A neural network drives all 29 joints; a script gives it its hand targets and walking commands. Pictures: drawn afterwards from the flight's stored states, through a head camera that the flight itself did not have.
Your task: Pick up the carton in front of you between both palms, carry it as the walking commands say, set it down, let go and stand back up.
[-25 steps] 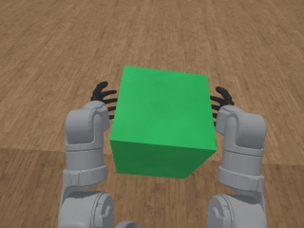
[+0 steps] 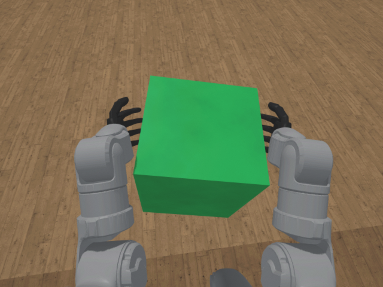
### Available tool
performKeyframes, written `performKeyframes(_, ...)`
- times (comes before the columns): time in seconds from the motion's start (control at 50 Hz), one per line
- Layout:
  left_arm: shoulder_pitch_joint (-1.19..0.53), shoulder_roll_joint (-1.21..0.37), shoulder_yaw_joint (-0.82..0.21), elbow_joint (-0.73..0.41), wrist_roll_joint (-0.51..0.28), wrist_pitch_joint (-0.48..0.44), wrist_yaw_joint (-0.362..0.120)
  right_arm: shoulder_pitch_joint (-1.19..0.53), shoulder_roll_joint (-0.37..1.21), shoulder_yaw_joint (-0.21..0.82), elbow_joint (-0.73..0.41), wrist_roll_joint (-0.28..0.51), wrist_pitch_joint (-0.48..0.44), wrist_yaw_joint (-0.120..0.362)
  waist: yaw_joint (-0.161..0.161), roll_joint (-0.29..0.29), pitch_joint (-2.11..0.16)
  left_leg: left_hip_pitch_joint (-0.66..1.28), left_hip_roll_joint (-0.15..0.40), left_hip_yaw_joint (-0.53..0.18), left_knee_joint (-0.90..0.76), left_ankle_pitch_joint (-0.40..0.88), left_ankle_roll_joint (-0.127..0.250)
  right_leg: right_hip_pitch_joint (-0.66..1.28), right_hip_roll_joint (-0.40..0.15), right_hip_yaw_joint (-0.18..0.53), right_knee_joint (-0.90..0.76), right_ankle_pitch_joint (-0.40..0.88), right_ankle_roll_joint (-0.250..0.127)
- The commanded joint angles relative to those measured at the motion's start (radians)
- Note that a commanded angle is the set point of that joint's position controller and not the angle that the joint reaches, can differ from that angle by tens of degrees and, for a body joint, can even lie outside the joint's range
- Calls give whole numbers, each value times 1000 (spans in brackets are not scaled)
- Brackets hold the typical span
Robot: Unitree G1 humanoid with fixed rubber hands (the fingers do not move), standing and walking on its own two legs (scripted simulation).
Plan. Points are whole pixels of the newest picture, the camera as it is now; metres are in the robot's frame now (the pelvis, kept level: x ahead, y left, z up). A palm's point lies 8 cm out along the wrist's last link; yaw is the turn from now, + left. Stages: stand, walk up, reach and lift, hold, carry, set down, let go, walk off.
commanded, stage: carry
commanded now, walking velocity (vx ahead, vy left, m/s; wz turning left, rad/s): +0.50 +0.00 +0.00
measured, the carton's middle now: (194, 156) +0.38 -0.02 +0.05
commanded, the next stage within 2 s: none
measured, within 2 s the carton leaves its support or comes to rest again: neither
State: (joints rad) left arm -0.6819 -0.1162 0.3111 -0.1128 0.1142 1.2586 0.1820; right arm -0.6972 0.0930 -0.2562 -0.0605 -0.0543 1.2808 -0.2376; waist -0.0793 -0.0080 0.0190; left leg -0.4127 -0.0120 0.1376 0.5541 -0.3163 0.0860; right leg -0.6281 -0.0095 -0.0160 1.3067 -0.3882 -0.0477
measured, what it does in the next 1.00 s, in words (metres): climbs: right foot, then left foot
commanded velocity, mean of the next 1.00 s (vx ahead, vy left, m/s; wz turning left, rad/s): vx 0.50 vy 0.00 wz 0.00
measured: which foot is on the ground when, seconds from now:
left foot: down 0.00-0.26, up 0.28-0.70, down 0.72-1.00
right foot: up 0.00-0.24, down 0.26-0.74, up 0.76-1.00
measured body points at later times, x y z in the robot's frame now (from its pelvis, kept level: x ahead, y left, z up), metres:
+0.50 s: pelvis +0.29 -0.05 +0.03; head +0.34 -0.05 +0.48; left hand +0.65 +0.14 +0.18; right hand +0.68 -0.16 +0.17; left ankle +0.31 +0.08 -0.62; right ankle +0.31 -0.12 -0.70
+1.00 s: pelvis +0.60 +0.01 +0.05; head +0.64 +0.02 +0.50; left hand +0.95 +0.15 +0.13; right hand +0.94 -0.15 +0.13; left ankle +0.56 +0.08 -0.70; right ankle +0.67 -0.14 -0.64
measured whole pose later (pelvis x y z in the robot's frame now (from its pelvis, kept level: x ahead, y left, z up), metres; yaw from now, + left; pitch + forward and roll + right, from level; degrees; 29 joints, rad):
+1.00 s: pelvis +0.60 +0.01 +0.05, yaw -1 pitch +5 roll -2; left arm -0.48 -0.18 0.26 -0.09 0.16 1.16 0.17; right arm -0.50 0.17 -0.28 -0.04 -0.13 1.17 -0.19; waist -0.03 0.00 -0.04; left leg -0.20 0.01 0.12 0.33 -0.23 0.07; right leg -0.63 -0.05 -0.07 0.86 -0.26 0.02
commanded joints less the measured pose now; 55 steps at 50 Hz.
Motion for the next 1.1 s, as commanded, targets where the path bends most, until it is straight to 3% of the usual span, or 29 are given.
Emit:
performKeyframes(0.0,-660,-892,-668,-49,-323,-13,-122,-814,989,694,-175,457,-44,228,33,101,-542,542,274,-383,-170,236,155,-182,-37,9,-68,15,10)
performKeyframes(0.06,-637,-844,-684,-54,-325,3,-117,-751,913,673,-164,424,-26,216,19,118,-512,554,267,-310,-192,261,166,-220,-56,-22,-232,48,31)
performKeyframes(0.1,-623,-824,-685,-31,-330,20,-121,-703,874,652,-122,389,-10,212,15,135,-475,523,244,-248,-199,314,145,-169,-55,-47,-376,98,32)
performKeyframes(0.16,-616,-819,-674,19,-341,36,-134,-659,845,621,-53,345,9,213,16,155,-415,488,217,-165,-192,464,101,-51,-4,-134,-577,154,19)
performKeyframes(0.2,-617,-825,-661,58,-347,41,-143,-642,843,599,-7,321,14,213,45,181,-405,460,207,-107,-114,634,57,92,52,-205,-688,148,-1)
performKeyframes(0.22,-615,-832,-656,80,-350,40,-146,-640,847,592,10,315,14,213,89,167,-438,412,189,-50,18,739,21,266,89,-248,-773,188,-12)
performKeyframes(0.24,-611,-835,-646,101,-353,36,-147,-634,850,588,27,310,15,213,136,116,-519,299,164,-8,184,703,-24,521,64,-197,-775,177,-35)
performKeyframes(0.26,-595,-831,-633,119,-348,32,-146,-652,854,580,36,308,16,213,178,-35,-596,79,104,9,438,396,-71,740,-153,177,-849,-31,-87)
performKeyframes(0.28,-635,-835,-638,107,-354,21,-143,-672,880,572,21,308,14,214,152,-322,-599,-240,-61,-55,645,-144,-92,908,-342,647,-968,67,-218)
performKeyframes(0.3,-660,-873,-647,82,-378,18,-147,-720,892,574,13,311,9,210,150,-245,-561,-364,-28,-155,809,-192,-59,910,-343,655,-953,169,-250)
performKeyframes(0.34,-761,-951,-695,-9,-440,4,-158,-741,934,573,-17,319,-6,203,158,-19,-525,-387,37,-178,819,-101,-35,811,-300,448,-890,351,-213)
performKeyframes(0.36,-807,-979,-715,-46,-465,-4,-164,-745,945,572,-30,313,-14,197,145,-12,-516,-369,60,-179,763,-74,-31,763,-281,383,-901,351,-182)
performKeyframes(0.4,-827,-1002,-735,-78,-492,-11,-170,-746,945,580,-72,305,-29,184,130,-59,-535,-336,69,-165,687,-48,-40,739,-259,307,-930,295,-159)
performKeyframes(0.5,-734,-915,-718,-75,-475,0,-163,-698,873,608,-115,275,-27,157,135,-87,-502,-356,79,-105,388,-18,-75,757,-245,181,-972,374,-184)
performKeyframes(0.58,-645,-847,-689,-12,-429,25,-162,-656,843,622,-69,283,1,169,149,-124,-451,-269,40,-28,146,149,-71,770,-195,61,-942,573,-134)
performKeyframes(0.62,-638,-840,-678,13,-411,31,-165,-660,848,619,-42,297,12,184,142,-151,-425,-191,32,-9,41,188,-56,751,-194,19,-923,590,-107)
performKeyframes(0.64,-638,-844,-675,25,-404,32,-166,-663,855,615,-29,303,16,191,129,-161,-416,-132,23,4,-5,192,-45,730,-196,-1,-901,621,-92)
performKeyframes(0.66,-641,-853,-674,36,-396,32,-167,-666,865,608,-13,306,17,199,97,-161,-427,-25,8,25,-64,210,-32,695,-193,-33,-839,697,-70)
performKeyframes(0.68,-635,-862,-669,55,-391,35,-168,-651,871,599,26,306,17,205,80,-99,-446,104,-42,92,-125,252,-27,667,-140,-120,-723,795,-38)
performKeyframes(0.7,-638,-859,-663,76,-380,35,-167,-619,877,586,68,305,15,210,39,-60,-500,320,8,25,-120,249,-8,549,-117,-138,-572,695,0)
performKeyframes(0.72,-637,-856,-653,93,-373,36,-164,-585,865,562,100,296,13,213,10,85,-547,499,206,-290,-114,240,33,347,-71,-142,-353,390,33)
performKeyframes(0.74,-634,-877,-636,119,-360,35,-161,-605,856,545,119,289,5,210,29,311,-555,699,376,-662,-169,352,164,14,66,-73,-151,-80,53)
performKeyframes(0.76,-645,-887,-634,119,-354,27,-158,-592,889,544,122,295,-1,214,30,301,-548,731,388,-684,-177,362,193,-112,50,4,-22,-141,31)
performKeyframes(0.8,-644,-969,-638,126,-352,3,-160,-622,992,560,104,318,-22,238,24,99,-505,651,339,-516,-165,467,144,-146,-23,32,-59,-42,15)
performKeyframes(0.82,-632,-1010,-646,123,-349,-13,-164,-645,1048,582,85,334,-38,251,31,80,-487,594,326,-459,-188,467,116,-126,-50,31,-122,5,22)
performKeyframes(0.84,-616,-1047,-653,119,-344,-30,-168,-654,1094,602,69,345,-53,263,42,93,-489,563,313,-417,-215,445,98,-93,-60,25,-178,36,30)
performKeyframes(0.9,-519,-1112,-704,84,-323,-77,-174,-581,1158,651,23,355,-95,284,53,129,-490,570,299,-323,-263,470,90,-69,-53,-21,-320,72,60)
performKeyframes(0.96,-382,-1134,-773,23,-313,-112,-182,-441,1161,704,-46,336,-123,294,58,140,-460,605,262,-217,-280,568,71,-64,-53,-69,-511,161,77)
performKeyframes(1.08,-133,-1105,-916,-196,-379,-126,-215,-114,1097,808,-241,320,-144,298,51,164,-384,606,211,-72,-259,758,25,86,-3,-171,-819,367,54)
